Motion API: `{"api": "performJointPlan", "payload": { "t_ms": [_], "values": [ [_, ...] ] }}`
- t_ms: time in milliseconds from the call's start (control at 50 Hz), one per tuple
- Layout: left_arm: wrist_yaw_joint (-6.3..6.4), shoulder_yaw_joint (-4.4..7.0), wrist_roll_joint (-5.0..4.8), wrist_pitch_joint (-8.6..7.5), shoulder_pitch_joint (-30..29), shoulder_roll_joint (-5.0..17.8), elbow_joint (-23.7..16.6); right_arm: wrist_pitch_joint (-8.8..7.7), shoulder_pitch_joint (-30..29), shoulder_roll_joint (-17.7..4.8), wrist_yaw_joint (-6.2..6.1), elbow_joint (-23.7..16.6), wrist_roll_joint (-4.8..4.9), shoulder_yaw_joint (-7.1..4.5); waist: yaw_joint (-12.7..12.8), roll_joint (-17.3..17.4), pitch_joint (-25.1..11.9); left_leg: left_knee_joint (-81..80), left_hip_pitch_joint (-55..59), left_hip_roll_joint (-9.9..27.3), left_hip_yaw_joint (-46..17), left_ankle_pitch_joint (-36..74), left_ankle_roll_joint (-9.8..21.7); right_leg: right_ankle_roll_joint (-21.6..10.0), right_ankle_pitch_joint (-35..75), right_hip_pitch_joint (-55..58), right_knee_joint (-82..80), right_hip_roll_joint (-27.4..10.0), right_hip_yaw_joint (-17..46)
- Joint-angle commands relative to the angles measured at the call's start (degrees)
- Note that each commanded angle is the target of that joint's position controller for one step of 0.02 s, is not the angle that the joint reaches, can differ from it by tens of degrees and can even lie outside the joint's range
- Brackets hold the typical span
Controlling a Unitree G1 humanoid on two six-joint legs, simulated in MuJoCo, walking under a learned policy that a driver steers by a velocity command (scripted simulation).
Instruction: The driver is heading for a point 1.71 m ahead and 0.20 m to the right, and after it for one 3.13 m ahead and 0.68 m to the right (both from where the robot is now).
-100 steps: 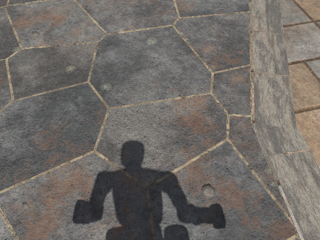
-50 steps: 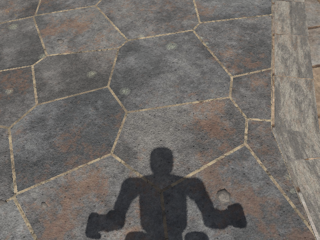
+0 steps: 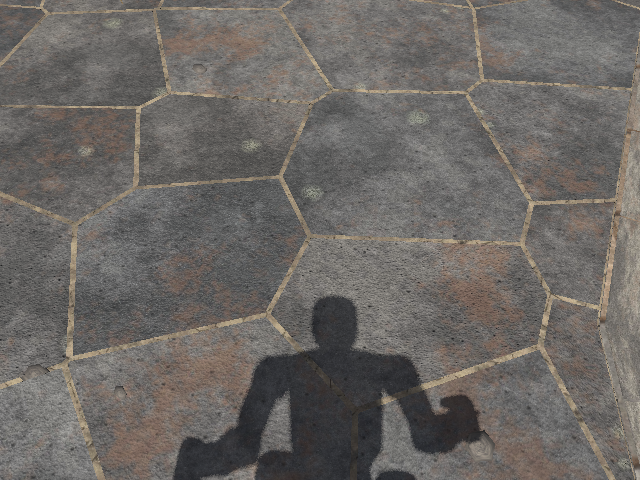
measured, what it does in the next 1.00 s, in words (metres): walks ahead, turning right: left foot, then right foot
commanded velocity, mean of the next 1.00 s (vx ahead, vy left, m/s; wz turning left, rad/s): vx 0.45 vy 0.00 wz -0.25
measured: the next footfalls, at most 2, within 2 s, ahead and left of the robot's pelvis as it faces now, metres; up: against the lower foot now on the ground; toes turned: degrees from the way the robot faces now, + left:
left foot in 0.10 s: +0.10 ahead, +0.16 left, +0.00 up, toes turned +6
right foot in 0.62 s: +0.44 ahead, -0.03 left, +0.00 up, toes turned -9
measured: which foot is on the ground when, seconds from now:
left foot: up 0.00-0.08, down 0.10-0.62, up 0.64-1.00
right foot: down 0.00-0.10, up 0.12-0.60, down 0.62-1.00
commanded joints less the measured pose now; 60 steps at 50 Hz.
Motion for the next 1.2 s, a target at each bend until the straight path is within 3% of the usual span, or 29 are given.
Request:
{"api": "performJointPlan", "payload": {
  "t_ms": [20,80,100,120,140,160,200,240,340,480,540,580,600,620,640,660,680,700,720,800,880,960,1040,1060,1080,1100,1120,1140,1200],
  "values": [
    [-1.22,2.87,-0.93,-1.13,-0.92,10.95,-2.83,-1.34,-4.30,-3.34,0.85,-5.25,0.08,-0.16,-0.13,-5.47,-0.30,-9.64,4.26,-2.24,4.08,2.56,0.45,-10.09,-1.36,-1.30,-9.19,-13.08,8.82],
    [-2.24,1.56,-1.16,-1.36,-0.99,8.09,-1.75,-1.03,8.30,-6.81,0.09,-0.92,0.16,-2.18,-7.18,-3.31,-3.45,-18.11,25.98,-7.31,6.67,6.60,3.85,-6.75,4.05,-11.43,4.25,-11.27,3.37],
    [-2.42,0.16,0.19,-1.94,-2.28,4.58,-2.42,-0.93,16.25,-10.61,-0.63,0.60,0.29,-3.80,-11.24,2.77,-6.85,-21.01,36.34,-1.32,-3.31,5.71,6.40,-2.69,3.31,-18.92,20.77,-7.64,-1.61],
    [-2.23,-1.09,1.14,-3.05,-4.33,0.57,-7.27,-1.62,18.78,-18.52,-1.13,-0.42,-0.72,-4.74,-9.96,17.77,-9.57,-31.23,44.03,15.11,-36.85,-3.12,16.43,1.81,-17.89,-38.51,42.64,0.71,0.37],
    [-2.08,0.07,-1.48,-3.88,-5.64,5.88,-6.71,-3.05,17.57,-15.14,-0.57,-1.23,-0.86,-3.87,-11.83,7.46,-9.95,-36.08,41.32,19.30,-42.98,-7.63,20.57,1.77,-17.55,-43.55,51.42,-0.24,10.27],
    [-2.32,0.50,-2.94,-3.99,-6.09,7.32,-7.03,-3.87,14.80,-11.84,-0.36,-1.25,-0.97,-2.79,-9.84,8.12,-4.97,-35.77,38.11,17.52,-35.19,-7.34,18.70,0.31,-12.44,-46.32,52.43,-2.96,10.97],
    [-2.16,0.61,-1.31,-3.61,-4.99,7.14,-5.20,-4.55,8.84,-6.84,-0.25,-1.65,-1.24,-1.28,-6.66,6.35,-0.50,-36.55,29.33,11.90,-21.87,0.65,14.11,-0.67,-2.05,-41.94,47.24,-6.53,11.42],
    [-2.63,0.72,-1.09,-2.47,-2.36,6.21,-3.63,-5.29,6.41,-5.68,-0.56,-1.92,-2.10,-0.93,-4.19,6.97,0.41,-39.02,24.31,8.90,-13.23,11.79,11.71,-0.34,4.61,-36.33,44.61,-6.90,11.97],
    [-2.57,-0.06,-1.19,-1.59,-4.75,2.84,-4.53,-6.45,8.67,-5.76,-1.59,-0.49,-2.51,-1.27,-4.72,3.09,1.66,-40.75,24.60,6.50,0.06,27.47,9.89,1.23,16.53,-36.72,32.08,-2.83,14.63],
    [-5.37,-1.89,-1.00,-2.42,-16.44,-0.22,-9.77,-5.15,13.83,-8.09,-3.06,2.46,-1.40,-1.90,-8.78,1.99,5.09,-39.66,32.43,8.52,7.20,38.79,6.71,-1.57,20.46,-35.82,14.14,-0.99,7.11],
    [-6.21,-1.08,-1.05,-2.24,-15.53,1.69,-11.12,-3.51,13.69,-10.20,-4.07,2.31,-1.44,-2.43,-6.32,5.17,0.88,-30.14,37.74,9.23,9.27,65.40,5.64,-4.43,12.45,-30.72,13.79,3.23,2.49],
    [-5.89,0.62,-1.24,-1.62,-7.05,5.14,-10.00,-2.42,12.85,-11.75,-4.76,1.62,-1.64,-2.77,-1.01,7.49,-5.04,-16.48,37.51,9.37,9.60,78.09,5.45,-7.38,7.29,-19.51,14.22,6.40,1.33],
    [-5.08,2.18,-1.24,-1.45,1.45,8.06,-8.43,-2.42,11.17,-11.80,-4.81,0.96,-1.25,-2.69,4.16,5.88,-9.18,-4.39,30.99,7.70,10.53,73.58,4.57,-9.83,11.08,-5.63,9.43,7.32,2.92],
    [-3.72,3.29,-0.98,-0.60,8.92,11.75,-7.06,-3.38,12.08,-8.73,-4.54,-0.28,-2.24,-1.51,6.34,-1.41,-14.55,13.42,15.54,3.90,9.91,44.23,3.05,-13.40,11.95,12.90,9.21,-1.41,16.30],
    [-3.38,3.85,-0.92,-1.01,6.47,15.60,-8.51,-5.41,17.53,-1.93,-3.12,-3.05,-2.57,0.76,-0.43,-14.75,-21.32,36.39,-9.87,-9.97,2.18,-10.50,-1.07,-27.02,6.69,32.07,4.26,-17.20,51.70],
    [-3.20,2.81,-0.66,-1.22,7.90,11.11,-8.34,-7.94,11.53,-7.51,-1.70,-3.91,-0.76,-0.22,4.27,-6.47,-24.07,39.18,-16.34,-7.38,-9.08,-8.80,0.24,-26.03,0.35,32.18,-2.00,-17.13,54.76],
    [-3.01,2.12,-0.47,-1.55,5.47,8.65,-8.38,-8.88,6.67,-8.52,-1.12,-6.03,1.18,-0.35,3.40,-3.16,-14.79,34.75,-18.57,-4.28,-8.97,-4.38,1.33,-22.59,0.55,24.66,-3.29,-14.97,45.56],
    [-3.18,1.62,-0.67,-1.83,1.51,7.22,-8.72,-9.21,5.62,-7.43,-1.26,-6.43,0.32,0.01,-0.32,3.20,-7.64,27.85,-16.70,-1.96,-7.70,-1.41,1.55,-20.10,5.75,13.89,-4.55,-12.05,39.34],
    [-3.09,1.07,-0.67,-2.02,-1.92,5.33,-9.44,-8.81,5.80,-7.70,-1.62,-5.94,-1.27,-0.40,-2.47,3.61,-4.96,22.44,-13.49,-0.16,-7.11,0.30,0.92,-18.71,11.21,7.14,-5.33,-9.62,34.72],
    [-1.88,1.21,-0.22,-2.14,-4.75,6.55,-9.67,-6.37,8.22,-5.90,-1.87,-6.02,-2.77,0.00,-5.92,-0.75,-1.26,12.37,-6.08,1.07,-3.87,4.06,-3.31,-18.49,22.20,-9.26,-8.76,-5.82,26.52],
    [-0.88,1.61,-0.76,-1.52,-2.02,7.91,-7.92,-6.36,-0.50,-2.66,-1.72,-7.82,-2.66,1.60,-1.76,-3.63,-1.23,-7.61,0.29,-1.79,-1.30,22.12,-4.78,-13.82,15.64,-14.27,-6.87,-0.79,19.67],
    [-1.17,1.27,-1.07,-1.22,3.24,7.51,-5.46,-7.24,-4.78,-4.71,-0.80,-8.92,-1.16,0.82,1.03,-5.59,-2.13,-16.19,1.56,-2.90,-2.87,25.97,-3.00,-11.84,8.66,-7.06,-2.89,-4.75,24.32],
    [-1.42,0.90,-0.44,-0.88,2.38,6.46,-5.22,-7.78,2.77,-7.77,-0.82,-7.66,-1.34,-1.40,-4.25,-7.16,-3.47,-20.51,10.48,-4.13,-1.25,17.52,1.99,-8.47,15.52,-2.69,6.62,-5.58,26.96],
    [-1.58,-0.13,0.05,-1.00,2.49,3.63,-5.83,-8.05,9.78,-10.02,-1.12,-6.99,-2.05,-2.25,-7.60,-4.16,-9.17,-19.73,21.04,0.97,-5.89,17.89,5.01,-6.25,15.46,-5.70,18.68,-2.38,23.63],
    [-1.46,-1.41,-0.36,-1.69,9.40,-0.23,-6.69,-7.75,16.47,-15.55,-1.22,-5.98,-3.19,-3.60,-6.74,10.24,-18.16,-22.37,40.25,13.42,-27.86,11.07,13.59,-1.63,1.25,-21.53,40.24,5.26,17.01],
    [-1.38,-1.55,-1.47,-2.17,10.88,1.19,-6.53,-7.15,20.70,-13.93,-0.30,-3.53,-1.92,-3.67,-7.46,19.31,-19.77,-31.80,45.29,18.25,-48.28,-6.30,17.95,-0.29,-16.77,-34.51,51.07,7.03,17.34],
    [-1.32,-0.30,-2.27,-2.11,5.75,6.21,-6.74,-6.94,17.98,-9.51,-0.36,-4.14,-1.24,-2.39,-8.63,10.72,-11.74,-33.18,40.46,16.96,-43.97,-13.46,15.51,-0.71,-13.20,-39.68,56.18,3.78,19.03],
    [-1.28,-0.26,-1.62,-2.02,-0.09,6.84,-8.03,-6.48,14.89,-7.60,-0.59,-4.57,-1.54,-1.72,-8.61,5.45,-6.74,-32.93,33.72,14.42,-35.03,-9.35,13.45,-1.05,-8.51,-39.87,55.64,1.24,16.50],
    [-1.28,-0.29,0.06,-1.70,-2.19,4.30,-8.52,-6.51,8.76,-4.75,-0.61,-4.62,-2.65,-0.40,-4.43,5.63,-0.79,-35.06,19.85,8.14,-20.00,18.17,12.32,-0.32,-1.73,-32.29,46.13,-2.80,14.22]
  ]
}}
Keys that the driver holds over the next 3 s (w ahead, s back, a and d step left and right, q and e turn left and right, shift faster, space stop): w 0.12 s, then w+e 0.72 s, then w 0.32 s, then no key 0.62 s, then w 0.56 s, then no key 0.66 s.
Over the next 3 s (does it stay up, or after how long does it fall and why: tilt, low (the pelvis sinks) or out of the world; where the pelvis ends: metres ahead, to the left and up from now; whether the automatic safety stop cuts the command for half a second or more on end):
stays up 1.13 -0.06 0.00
